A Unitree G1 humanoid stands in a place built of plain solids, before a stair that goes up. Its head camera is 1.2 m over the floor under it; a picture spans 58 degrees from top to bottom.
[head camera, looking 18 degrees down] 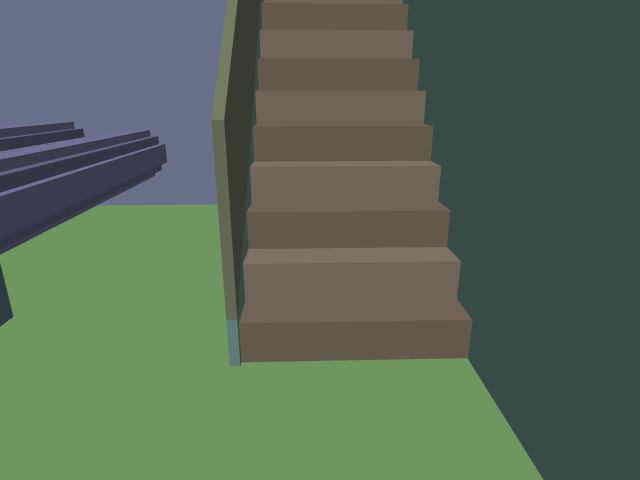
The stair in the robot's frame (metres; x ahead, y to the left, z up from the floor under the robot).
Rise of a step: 0.21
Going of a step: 0.23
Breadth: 1.10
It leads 2 degrees to the left of straight ahead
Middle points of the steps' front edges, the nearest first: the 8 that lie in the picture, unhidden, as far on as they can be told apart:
1.81 -0.17 0.21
2.04 -0.16 0.42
2.26 -0.16 0.63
2.49 -0.15 0.84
2.71 -0.14 1.05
2.94 -0.14 1.25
3.16 -0.13 1.46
3.39 -0.12 1.67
